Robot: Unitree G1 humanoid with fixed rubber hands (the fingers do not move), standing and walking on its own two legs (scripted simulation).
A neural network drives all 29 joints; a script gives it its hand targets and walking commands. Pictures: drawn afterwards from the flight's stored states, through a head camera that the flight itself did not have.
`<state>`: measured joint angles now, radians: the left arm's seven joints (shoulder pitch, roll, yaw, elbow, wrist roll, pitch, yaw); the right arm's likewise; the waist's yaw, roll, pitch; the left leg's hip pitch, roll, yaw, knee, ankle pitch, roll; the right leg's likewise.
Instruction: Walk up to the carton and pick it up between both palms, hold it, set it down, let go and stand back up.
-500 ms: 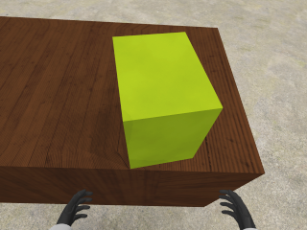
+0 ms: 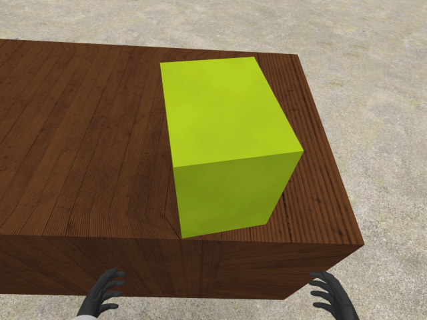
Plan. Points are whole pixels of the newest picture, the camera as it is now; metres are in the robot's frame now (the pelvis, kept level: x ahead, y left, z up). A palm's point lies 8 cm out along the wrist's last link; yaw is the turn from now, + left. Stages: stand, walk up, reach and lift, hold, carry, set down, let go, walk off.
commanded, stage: let go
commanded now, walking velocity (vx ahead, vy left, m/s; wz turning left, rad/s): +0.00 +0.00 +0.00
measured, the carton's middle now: (217, 149) +0.44 +0.04 +0.04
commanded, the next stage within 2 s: stand in 0.10 s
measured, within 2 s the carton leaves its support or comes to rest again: neither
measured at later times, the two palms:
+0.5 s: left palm out of the picture +0.06 +0.31 -0.13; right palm out of the picture +0.15 -0.22 -0.08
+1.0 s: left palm out of the picture -0.01 +0.32 -0.14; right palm out of the picture +0.11 -0.21 -0.09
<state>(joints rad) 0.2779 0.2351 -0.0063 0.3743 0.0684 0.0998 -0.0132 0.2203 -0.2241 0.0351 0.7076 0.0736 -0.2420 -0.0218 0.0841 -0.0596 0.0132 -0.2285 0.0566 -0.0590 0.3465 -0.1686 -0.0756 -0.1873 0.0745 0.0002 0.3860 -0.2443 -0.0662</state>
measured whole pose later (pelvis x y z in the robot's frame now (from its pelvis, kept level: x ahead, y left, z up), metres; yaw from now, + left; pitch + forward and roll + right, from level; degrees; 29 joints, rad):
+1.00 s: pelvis -0.02 +0.03 -0.01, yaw +0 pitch -1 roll -2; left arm 0.28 0.36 -0.01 1.04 0.07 -0.05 -0.01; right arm 0.28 -0.22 -0.02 0.71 -0.03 0.00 0.00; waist 0.08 -0.03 -0.04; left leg -0.25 0.05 -0.06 0.51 -0.24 -0.05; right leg -0.16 0.07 0.00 0.43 -0.25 -0.04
